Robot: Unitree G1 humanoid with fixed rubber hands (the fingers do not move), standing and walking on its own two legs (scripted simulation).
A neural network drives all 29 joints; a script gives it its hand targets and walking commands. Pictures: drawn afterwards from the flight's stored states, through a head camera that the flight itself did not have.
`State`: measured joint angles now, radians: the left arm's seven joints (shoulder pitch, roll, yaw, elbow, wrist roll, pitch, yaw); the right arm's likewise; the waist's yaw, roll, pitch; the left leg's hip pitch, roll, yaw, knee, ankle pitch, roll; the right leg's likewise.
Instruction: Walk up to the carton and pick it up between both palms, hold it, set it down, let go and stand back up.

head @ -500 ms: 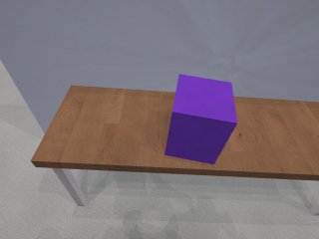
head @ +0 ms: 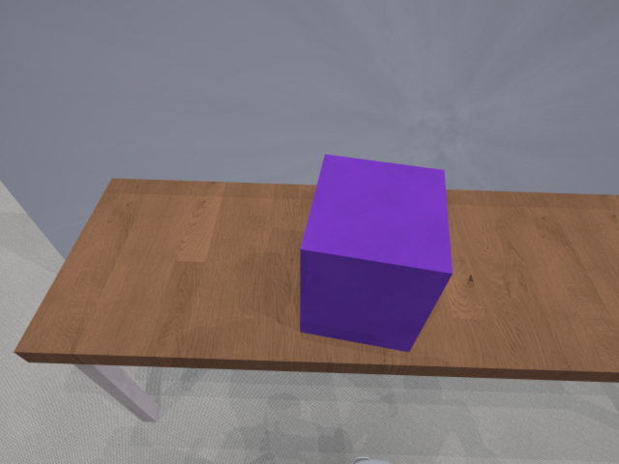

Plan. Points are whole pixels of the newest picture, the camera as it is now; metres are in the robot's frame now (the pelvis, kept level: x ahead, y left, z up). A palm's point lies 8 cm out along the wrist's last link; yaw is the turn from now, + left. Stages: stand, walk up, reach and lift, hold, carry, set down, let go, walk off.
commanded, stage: walk up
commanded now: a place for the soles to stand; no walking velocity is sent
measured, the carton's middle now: (368, 255) +0.46 -0.08 -0.05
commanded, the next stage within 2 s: none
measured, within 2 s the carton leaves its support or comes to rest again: neither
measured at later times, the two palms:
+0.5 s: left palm out of the picture +0.10 +0.24 -0.12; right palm out of the picture +0.05 -0.39 -0.09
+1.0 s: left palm out of the picture +0.09 +0.30 -0.14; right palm out of the picture +0.05 -0.33 -0.05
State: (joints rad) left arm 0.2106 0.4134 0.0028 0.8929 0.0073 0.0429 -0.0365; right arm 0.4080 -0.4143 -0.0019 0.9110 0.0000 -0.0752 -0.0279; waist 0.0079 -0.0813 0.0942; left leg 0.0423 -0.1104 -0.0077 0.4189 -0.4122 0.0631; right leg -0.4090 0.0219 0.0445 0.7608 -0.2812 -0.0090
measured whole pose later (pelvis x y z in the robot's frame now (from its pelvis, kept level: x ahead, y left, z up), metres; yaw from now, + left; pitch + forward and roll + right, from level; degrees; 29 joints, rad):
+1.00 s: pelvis +0.03 +0.01 +0.01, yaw -1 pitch -4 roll -3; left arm 0.22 0.41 0.00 0.89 0.02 0.09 -0.04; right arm 0.31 -0.41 0.00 0.91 0.00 -0.04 -0.05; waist 0.01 -0.07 0.15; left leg -0.20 -0.04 -0.02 0.56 -0.28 0.07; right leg -0.28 0.10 0.14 0.75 -0.37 -0.09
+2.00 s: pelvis +0.03 -0.03 +0.01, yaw -6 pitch -3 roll +0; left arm 0.21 0.40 0.00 0.92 0.01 0.01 -0.01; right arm 0.23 -0.40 0.00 0.91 0.00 -0.03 -0.02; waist 0.01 -0.05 0.07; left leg -0.24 -0.03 -0.02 0.53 -0.24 0.03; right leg -0.24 0.07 0.13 0.56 -0.35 -0.03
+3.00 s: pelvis +0.04 -0.04 +0.01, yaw -6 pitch -1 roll +0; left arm 0.20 0.40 0.00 0.93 0.01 -0.01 -0.01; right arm 0.20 -0.40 0.00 0.91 0.00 -0.03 -0.01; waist 0.01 -0.05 0.03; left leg -0.24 -0.03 -0.02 0.51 -0.24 0.01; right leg -0.23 0.06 0.13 0.53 -0.27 -0.02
